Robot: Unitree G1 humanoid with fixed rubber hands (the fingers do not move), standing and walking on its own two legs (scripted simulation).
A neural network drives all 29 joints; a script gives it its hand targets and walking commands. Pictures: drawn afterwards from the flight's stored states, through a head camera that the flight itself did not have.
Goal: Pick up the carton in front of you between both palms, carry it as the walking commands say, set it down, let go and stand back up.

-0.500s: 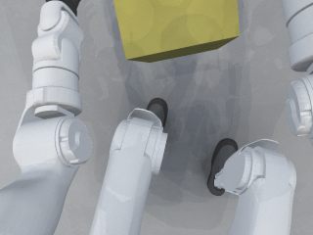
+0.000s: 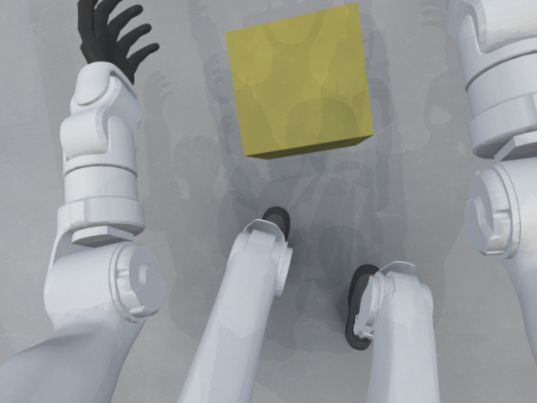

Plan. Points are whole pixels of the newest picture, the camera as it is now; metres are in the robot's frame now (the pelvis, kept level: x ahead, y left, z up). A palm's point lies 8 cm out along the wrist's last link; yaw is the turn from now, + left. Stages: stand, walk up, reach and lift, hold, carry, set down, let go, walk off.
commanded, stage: set down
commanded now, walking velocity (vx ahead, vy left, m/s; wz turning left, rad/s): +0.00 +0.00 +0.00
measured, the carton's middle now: (302, 99) +0.52 +0.13 -0.40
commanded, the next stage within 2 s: let go in 0.30 s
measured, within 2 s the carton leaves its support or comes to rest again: neither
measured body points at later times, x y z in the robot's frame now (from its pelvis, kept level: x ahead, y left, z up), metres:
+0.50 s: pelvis +0.03 +0.01 +0.12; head +0.33 +0.03 +0.45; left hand +0.45 +0.31 +0.02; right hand +0.61 -0.05 +0.02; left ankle +0.14 +0.13 -0.49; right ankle +0.06 -0.12 -0.49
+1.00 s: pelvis +0.08 +0.04 +0.22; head +0.23 +0.05 +0.65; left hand +0.29 +0.29 +0.14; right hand +0.42 -0.12 +0.12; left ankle +0.14 +0.13 -0.49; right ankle +0.06 -0.12 -0.49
